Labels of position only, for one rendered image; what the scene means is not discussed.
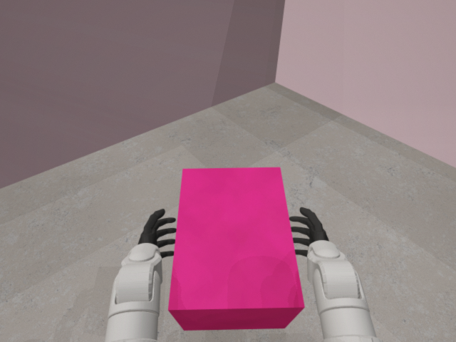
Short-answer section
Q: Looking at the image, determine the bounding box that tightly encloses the right robot forearm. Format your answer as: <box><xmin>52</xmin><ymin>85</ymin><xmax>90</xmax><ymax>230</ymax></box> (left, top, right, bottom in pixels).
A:
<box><xmin>307</xmin><ymin>240</ymin><xmax>383</xmax><ymax>342</ymax></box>

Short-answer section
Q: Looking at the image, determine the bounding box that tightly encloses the left robot forearm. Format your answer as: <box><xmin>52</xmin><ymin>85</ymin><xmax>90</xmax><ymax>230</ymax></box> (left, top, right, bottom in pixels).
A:
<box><xmin>105</xmin><ymin>243</ymin><xmax>162</xmax><ymax>342</ymax></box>

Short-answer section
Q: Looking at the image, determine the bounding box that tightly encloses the robot right hand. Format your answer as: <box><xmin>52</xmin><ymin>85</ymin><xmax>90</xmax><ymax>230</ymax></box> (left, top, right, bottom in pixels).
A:
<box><xmin>289</xmin><ymin>207</ymin><xmax>329</xmax><ymax>257</ymax></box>

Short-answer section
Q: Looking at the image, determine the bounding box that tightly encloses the robot left hand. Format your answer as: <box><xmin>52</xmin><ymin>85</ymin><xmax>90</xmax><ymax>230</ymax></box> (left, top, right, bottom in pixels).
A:
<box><xmin>138</xmin><ymin>209</ymin><xmax>177</xmax><ymax>258</ymax></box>

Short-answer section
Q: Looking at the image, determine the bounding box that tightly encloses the carton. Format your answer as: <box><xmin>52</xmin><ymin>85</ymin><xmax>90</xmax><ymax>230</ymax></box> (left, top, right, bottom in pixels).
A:
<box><xmin>168</xmin><ymin>167</ymin><xmax>305</xmax><ymax>331</ymax></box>

